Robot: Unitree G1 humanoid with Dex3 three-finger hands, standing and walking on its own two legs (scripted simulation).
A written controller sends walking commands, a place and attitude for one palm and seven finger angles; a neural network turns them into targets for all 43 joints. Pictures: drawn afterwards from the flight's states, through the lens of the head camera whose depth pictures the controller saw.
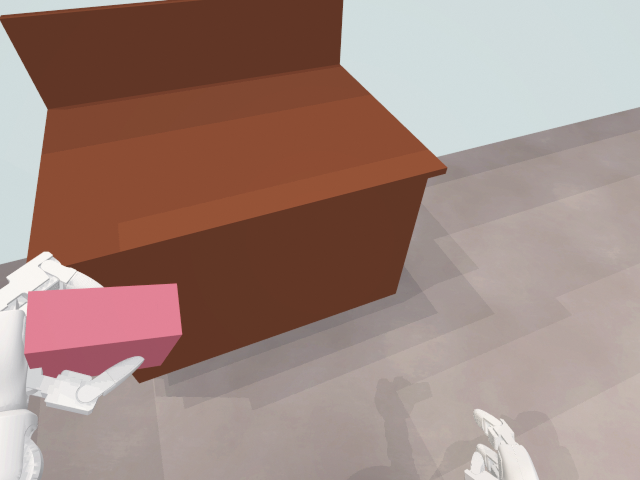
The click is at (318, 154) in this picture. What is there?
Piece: table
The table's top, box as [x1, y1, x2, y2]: [26, 64, 446, 269]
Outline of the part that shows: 446,167 339,64 47,109 26,262 43,251 49,251 61,264 75,269 79,269 445,173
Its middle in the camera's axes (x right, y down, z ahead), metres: -0.24 -0.27 +1.06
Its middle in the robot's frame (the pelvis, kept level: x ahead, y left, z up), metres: +0.95 +0.29 -0.11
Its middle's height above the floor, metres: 0.66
